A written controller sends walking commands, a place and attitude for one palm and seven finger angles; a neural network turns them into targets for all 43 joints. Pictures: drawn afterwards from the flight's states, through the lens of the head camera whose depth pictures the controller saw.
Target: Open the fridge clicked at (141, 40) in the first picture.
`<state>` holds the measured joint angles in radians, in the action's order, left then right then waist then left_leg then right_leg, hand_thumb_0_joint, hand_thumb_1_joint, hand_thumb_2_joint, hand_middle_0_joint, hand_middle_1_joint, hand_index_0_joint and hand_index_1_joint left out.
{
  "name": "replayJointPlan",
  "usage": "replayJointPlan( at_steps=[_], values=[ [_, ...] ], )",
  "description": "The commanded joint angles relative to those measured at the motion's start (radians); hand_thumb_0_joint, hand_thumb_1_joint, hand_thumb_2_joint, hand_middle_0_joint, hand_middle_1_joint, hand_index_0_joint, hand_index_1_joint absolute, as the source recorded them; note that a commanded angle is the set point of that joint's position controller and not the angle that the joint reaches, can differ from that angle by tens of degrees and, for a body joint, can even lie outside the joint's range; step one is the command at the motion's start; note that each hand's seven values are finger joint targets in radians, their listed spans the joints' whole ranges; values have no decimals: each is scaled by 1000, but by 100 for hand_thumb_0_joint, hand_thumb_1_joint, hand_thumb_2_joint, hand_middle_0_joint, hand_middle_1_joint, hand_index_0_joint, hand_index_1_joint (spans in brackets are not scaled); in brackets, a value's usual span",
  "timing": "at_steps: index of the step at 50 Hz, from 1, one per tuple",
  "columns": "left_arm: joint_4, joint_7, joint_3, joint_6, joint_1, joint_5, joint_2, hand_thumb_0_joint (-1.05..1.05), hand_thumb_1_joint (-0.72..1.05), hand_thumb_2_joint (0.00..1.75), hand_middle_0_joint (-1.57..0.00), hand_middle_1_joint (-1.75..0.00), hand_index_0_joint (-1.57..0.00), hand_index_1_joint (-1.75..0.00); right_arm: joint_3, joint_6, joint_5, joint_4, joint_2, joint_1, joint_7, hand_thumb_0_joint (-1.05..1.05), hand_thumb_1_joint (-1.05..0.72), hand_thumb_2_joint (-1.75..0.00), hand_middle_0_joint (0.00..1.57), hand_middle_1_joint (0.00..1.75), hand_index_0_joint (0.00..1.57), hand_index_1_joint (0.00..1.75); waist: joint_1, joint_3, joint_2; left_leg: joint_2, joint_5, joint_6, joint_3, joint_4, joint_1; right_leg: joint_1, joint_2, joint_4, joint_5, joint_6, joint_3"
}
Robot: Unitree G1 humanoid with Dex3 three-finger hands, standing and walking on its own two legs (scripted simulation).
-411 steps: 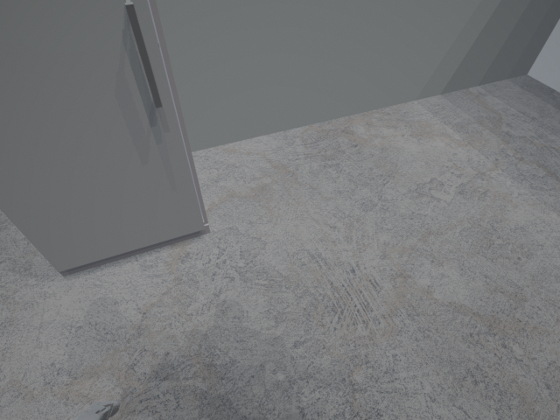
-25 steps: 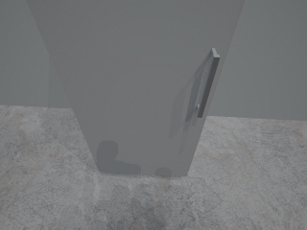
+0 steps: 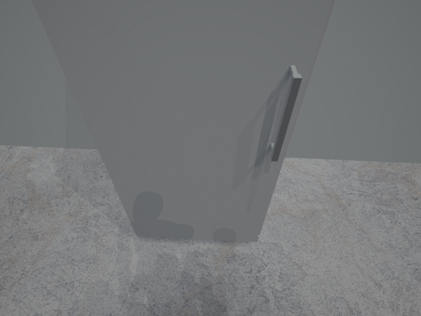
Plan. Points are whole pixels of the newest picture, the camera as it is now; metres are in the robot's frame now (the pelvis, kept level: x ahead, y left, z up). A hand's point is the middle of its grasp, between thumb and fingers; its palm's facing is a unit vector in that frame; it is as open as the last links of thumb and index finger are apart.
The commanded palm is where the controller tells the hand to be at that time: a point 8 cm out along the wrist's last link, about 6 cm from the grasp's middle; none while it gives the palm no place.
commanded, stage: look again from close up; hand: right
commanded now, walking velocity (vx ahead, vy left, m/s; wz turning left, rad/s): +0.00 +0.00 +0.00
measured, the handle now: (282, 118) +0.55 -0.15 +0.08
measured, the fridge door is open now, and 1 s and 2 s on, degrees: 0 0 0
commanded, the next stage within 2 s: shuffle to correct the standing spot in 0.94 s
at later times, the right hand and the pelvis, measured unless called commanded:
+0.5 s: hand out of the picture -0.01 -0.16 -0.18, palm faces +0.06 +0.99 -0.15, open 7.4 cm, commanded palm none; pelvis +0.01 +0.00 +0.00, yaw +0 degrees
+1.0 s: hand out of the picture +0.00 -0.15 -0.18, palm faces +0.06 +0.99 -0.16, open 7.4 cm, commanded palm none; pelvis +0.01 +0.00 +0.00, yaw +0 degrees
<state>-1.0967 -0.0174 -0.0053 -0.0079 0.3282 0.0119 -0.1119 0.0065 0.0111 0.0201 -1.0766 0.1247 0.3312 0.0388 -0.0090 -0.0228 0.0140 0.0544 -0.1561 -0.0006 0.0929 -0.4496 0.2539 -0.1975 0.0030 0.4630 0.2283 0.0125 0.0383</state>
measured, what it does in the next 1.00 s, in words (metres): stands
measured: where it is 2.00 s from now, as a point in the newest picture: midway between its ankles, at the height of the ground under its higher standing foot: outside the picture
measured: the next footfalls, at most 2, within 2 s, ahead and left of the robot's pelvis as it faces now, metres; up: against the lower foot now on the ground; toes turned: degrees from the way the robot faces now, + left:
none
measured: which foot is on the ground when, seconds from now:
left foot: down 0.00-1.00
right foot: down 0.00-1.00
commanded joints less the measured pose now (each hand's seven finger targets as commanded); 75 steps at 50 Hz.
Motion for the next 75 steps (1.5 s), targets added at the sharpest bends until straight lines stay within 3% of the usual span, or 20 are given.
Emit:
replayJointPlan(
  at_steps=[1,11,17,22,26,50,52,54,57,61,64,68,71,73,75],
  values=[
    [25,-9,17,-15,59,0,-90,0,90,90,-20,-30,-20,-30,17,9,-3,28,85,64,1,0,-90,-90,20,30,20,30,2,-85,-11,69,-128,27,-109,102,-47,-150,-84,-141,90,4,-94],
    [27,-7,20,-13,72,2,-86,0,90,90,-20,-30,-20,-30,22,9,-1,35,83,71,-1,0,-90,-90,20,30,20,30,3,-72,13,72,-154,27,-113,108,-43,-148,-79,-131,95,8,-89],
    [25,-9,18,-18,64,1,-86,0,90,90,-20,-30,-20,-30,20,10,-3,30,78,76,-1,0,-90,-90,20,30,20,30,-2,-71,-24,67,-111,27,-104,94,-54,-148,-87,-140,83,8,-97],
    [24,-9,19,-16,66,1,-86,0,90,90,-20,-30,-20,-30,20,9,-2,26,74,78,-1,0,-90,-90,20,30,20,30,0,-73,-8,66,-119,26,-103,94,-51,-147,-87,-143,90,9,-99],
    [21,-10,18,-21,63,0,-89,0,90,90,-20,-30,-20,-30,18,11,-2,26,71,81,0,0,-90,-90,20,30,20,30,-2,-52,-26,64,-54,25,-93,76,-75,-132,-96,-146,50,10,-102],
    [11,-11,15,-20,63,0,-81,0,90,90,-20,-30,-20,-30,18,12,-2,18,75,71,0,0,-90,-90,20,30,20,30,-2,-75,2,67,-66,27,-100,93,-68,-116,-89,-137,25,6,-85],
    [9,-11,16,-19,65,1,-80,0,90,90,-20,-30,-20,-30,19,13,-3,19,76,72,0,0,-90,-90,20,30,20,30,-3,-67,4,69,-82,28,-101,95,-66,-110,-85,-133,27,6,-81],
    [1,-10,15,-15,79,5,-74,0,90,90,-20,-30,-20,-30,18,11,0,12,71,85,-1,0,-90,-90,20,30,20,30,-1,-60,5,62,-188,30,-102,101,-61,-104,-82,-131,128,8,-76],
    [4,-8,20,-5,90,13,-77,0,90,90,-20,-30,-20,-30,30,2,6,21,76,92,-8,0,-90,-90,20,30,20,30,-3,-104,19,56,-371,38,-116,100,-12,-159,-75,-128,290,20,-81],
    [16,-7,23,-10,101,15,-70,0,90,90,-20,-30,-20,-30,40,6,6,27,73,116,-14,0,-90,-90,20,30,20,30,-5,-131,11,58,-403,58,-133,83,12,-181,-73,-94,295,32,-77],
    [18,-7,24,-20,114,11,-67,0,90,90,-20,-30,-20,-30,42,13,6,26,70,130,-19,0,-90,-90,20,30,20,30,-4,-135,-26,54,-357,67,-118,54,14,-168,-85,-88,271,42,-86],
    [17,-11,30,-30,140,8,-83,0,90,90,-20,-30,-20,-30,43,21,8,28,48,132,-23,0,-90,-90,20,30,20,30,1,-146,-74,21,-259,59,-57,-38,23,-152,-136,-128,254,68,-147],
    [14,-14,32,-42,145,6,-91,0,90,90,-20,-30,-20,-30,43,31,9,17,39,157,-23,0,-90,-90,20,30,20,30,-6,-108,-83,16,-109,58,-29,-93,-19,-106,-153,-77,43,79,-136],
    [9,-22,25,-46,140,2,-79,0,90,90,-20,-30,-20,-30,41,33,6,3,35,171,-15,0,-90,-90,20,30,20,30,-11,-77,-52,32,53,56,-40,-97,-70,-82,-129,4,-214,60,-80],
    [5,-33,16,-48,137,0,-56,0,90,90,-20,-30,-20,-30,44,36,2,-20,54,211,-2,0,-90,-90,20,30,20,30,-18,-16,35,82,445,62,-79,-105,-174,-79,-86,109,-413,19,-14]
  ],
)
